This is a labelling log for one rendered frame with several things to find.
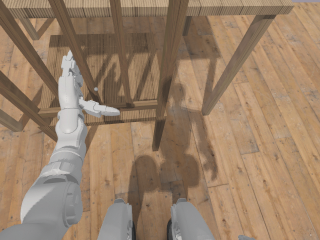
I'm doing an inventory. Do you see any table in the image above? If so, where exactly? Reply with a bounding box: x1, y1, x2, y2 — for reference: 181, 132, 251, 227
0, 0, 295, 132

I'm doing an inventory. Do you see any chair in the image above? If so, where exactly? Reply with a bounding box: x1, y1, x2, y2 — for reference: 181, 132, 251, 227
0, 0, 189, 152

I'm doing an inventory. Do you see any robot left forearm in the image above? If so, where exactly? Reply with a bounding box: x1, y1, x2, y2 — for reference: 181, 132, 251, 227
20, 108, 88, 224

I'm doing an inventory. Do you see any left robot thigh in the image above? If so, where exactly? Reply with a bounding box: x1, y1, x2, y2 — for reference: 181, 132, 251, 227
97, 202, 133, 240

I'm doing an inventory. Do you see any robot thigh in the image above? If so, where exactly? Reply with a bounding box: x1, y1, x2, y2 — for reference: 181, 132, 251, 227
97, 202, 133, 240
170, 202, 215, 240

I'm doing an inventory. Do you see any robot left hand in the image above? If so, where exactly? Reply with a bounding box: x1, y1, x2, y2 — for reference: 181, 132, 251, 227
58, 50, 120, 118

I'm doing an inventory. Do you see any right robot thigh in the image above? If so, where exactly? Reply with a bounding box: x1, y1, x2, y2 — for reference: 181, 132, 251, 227
170, 202, 215, 240

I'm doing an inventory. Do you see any left robot upper arm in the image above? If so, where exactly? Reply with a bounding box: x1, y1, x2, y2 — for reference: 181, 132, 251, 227
0, 181, 83, 240

